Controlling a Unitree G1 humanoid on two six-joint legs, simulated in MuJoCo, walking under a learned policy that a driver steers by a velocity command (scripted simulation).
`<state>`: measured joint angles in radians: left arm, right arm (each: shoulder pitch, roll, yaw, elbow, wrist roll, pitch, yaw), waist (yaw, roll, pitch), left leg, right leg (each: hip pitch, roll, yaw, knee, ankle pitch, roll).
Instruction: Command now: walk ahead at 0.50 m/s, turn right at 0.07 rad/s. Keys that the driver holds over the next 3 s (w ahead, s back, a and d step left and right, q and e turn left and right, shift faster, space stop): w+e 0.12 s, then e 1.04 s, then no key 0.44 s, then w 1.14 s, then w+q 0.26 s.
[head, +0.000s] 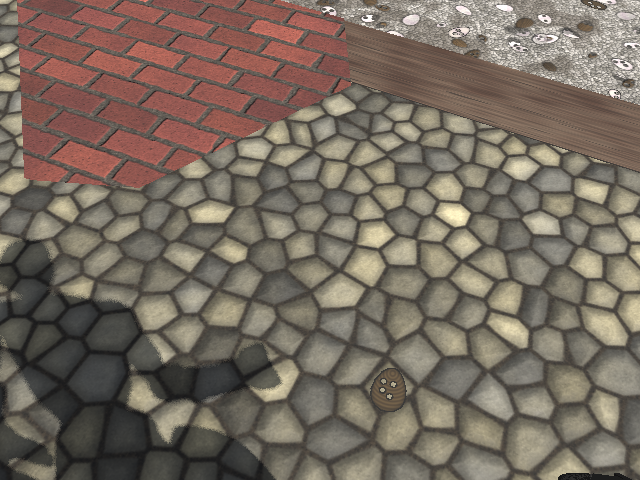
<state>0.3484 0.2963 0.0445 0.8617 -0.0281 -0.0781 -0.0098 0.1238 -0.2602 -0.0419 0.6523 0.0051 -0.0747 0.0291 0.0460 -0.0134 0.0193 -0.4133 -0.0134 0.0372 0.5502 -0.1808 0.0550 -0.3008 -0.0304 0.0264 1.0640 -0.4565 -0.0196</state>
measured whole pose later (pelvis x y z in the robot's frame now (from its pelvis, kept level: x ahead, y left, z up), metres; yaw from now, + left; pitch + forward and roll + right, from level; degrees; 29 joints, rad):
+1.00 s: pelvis +0.29 +0.00 +0.01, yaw -32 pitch +2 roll -1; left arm 0.18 0.34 0.10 0.61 -0.01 0.05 0.02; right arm 0.19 -0.27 -0.07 0.72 -0.02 -0.01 -0.03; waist -0.01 -0.05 0.02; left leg -0.29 0.01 -0.02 0.50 -0.24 0.00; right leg -0.56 0.13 0.13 1.07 -0.43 0.04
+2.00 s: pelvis +0.29 -0.09 +0.01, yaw -43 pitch +1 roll +0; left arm 0.32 0.27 0.07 0.80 -0.01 -0.08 -0.03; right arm 0.30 -0.28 -0.05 0.81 0.04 -0.05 -0.01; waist 0.01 0.04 -0.01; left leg -0.39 0.04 -0.04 1.01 -0.41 0.03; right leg -0.19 0.04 -0.04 0.49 -0.32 -0.07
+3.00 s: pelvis +0.69 -0.47 +0.00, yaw -38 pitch +2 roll +0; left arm 0.10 0.25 0.04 0.73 0.00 -0.10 -0.02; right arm 0.37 -0.30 -0.05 0.88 0.04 -0.06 0.00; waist -0.04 0.03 0.04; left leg -0.32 0.00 -0.06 1.10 -0.45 0.03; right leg -0.40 -0.02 -0.06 0.53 -0.17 -0.03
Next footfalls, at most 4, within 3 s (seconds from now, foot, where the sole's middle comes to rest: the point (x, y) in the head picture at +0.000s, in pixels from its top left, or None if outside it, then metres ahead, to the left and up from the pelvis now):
0.42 right None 0.34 -0.14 -0.77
0.88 left None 0.40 0.08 -0.77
1.30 right None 0.23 -0.16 -0.77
1.64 left None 0.38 0.06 -0.77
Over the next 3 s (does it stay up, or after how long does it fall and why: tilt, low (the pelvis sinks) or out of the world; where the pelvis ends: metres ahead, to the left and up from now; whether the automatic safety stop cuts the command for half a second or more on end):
stays up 0.69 -0.47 0.00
